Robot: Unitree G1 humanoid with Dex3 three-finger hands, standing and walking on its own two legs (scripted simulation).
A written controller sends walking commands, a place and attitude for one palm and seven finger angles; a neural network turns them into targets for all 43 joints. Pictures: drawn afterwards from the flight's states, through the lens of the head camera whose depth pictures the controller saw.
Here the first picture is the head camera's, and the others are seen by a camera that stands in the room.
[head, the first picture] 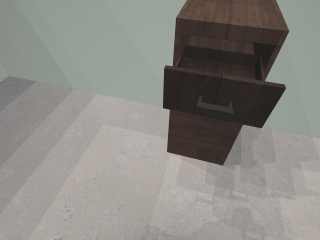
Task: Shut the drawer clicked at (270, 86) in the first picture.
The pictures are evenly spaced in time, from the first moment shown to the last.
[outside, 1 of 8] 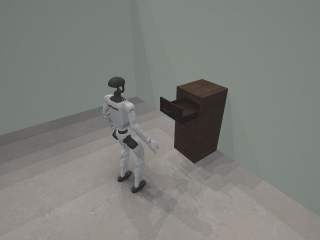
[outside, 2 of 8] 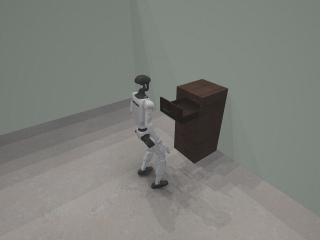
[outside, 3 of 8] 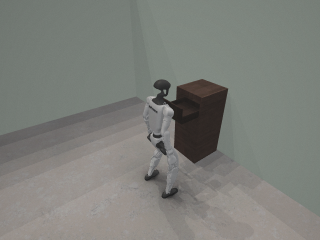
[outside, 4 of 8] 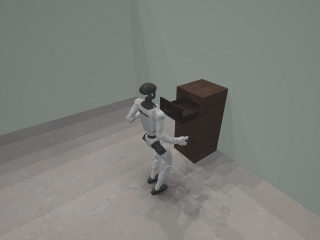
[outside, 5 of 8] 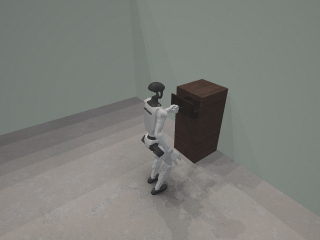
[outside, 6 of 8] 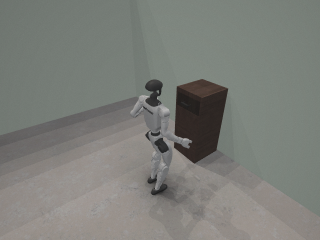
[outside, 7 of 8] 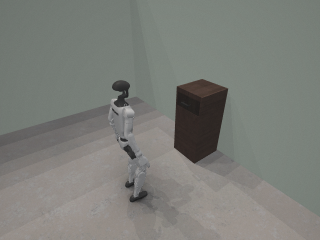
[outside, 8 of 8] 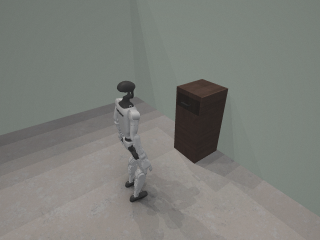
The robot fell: no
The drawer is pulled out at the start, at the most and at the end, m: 0.27 0.27 0.00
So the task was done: yes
